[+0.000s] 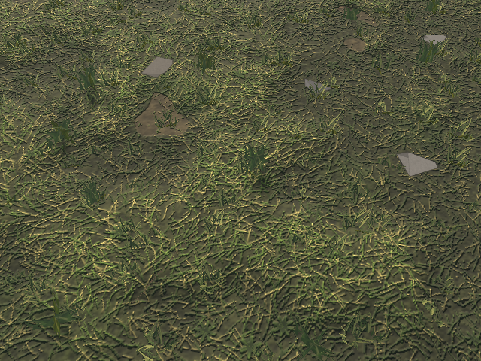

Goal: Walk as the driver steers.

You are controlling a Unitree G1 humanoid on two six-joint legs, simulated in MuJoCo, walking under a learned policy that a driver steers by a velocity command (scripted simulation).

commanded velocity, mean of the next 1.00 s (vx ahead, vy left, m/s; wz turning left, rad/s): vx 0.48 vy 0.00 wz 0.20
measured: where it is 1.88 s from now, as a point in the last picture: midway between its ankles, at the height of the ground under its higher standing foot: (223, 294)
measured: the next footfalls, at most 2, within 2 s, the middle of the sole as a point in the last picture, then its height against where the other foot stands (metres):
right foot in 0.32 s outside the picture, level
left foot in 0.84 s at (182, 306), level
